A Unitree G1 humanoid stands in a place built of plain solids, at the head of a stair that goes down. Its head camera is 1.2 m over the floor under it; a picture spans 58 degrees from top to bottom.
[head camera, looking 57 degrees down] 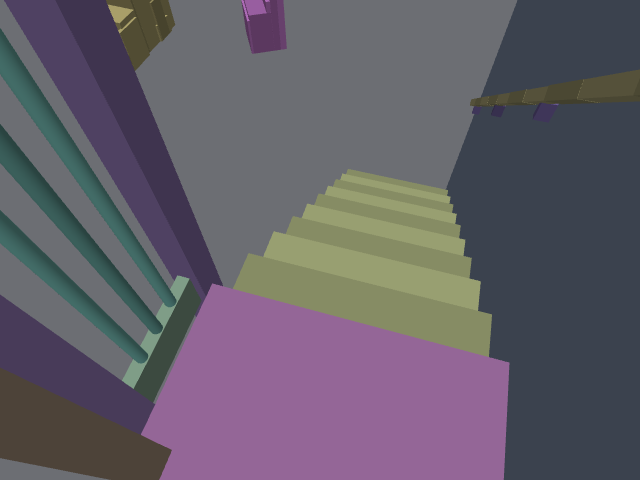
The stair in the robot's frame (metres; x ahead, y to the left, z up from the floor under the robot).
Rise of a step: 0.19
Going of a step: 0.24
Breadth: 0.90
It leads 16 degrees to the right of straight ahead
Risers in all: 10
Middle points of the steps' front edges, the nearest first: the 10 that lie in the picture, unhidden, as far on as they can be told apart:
0.49 -0.10 0.00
0.72 -0.16 -0.19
0.95 -0.23 -0.38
1.17 -0.29 -0.57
1.40 -0.36 -0.76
1.63 -0.42 -0.96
1.86 -0.49 -1.15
2.08 -0.55 -1.34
2.31 -0.62 -1.53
2.54 -0.68 -1.72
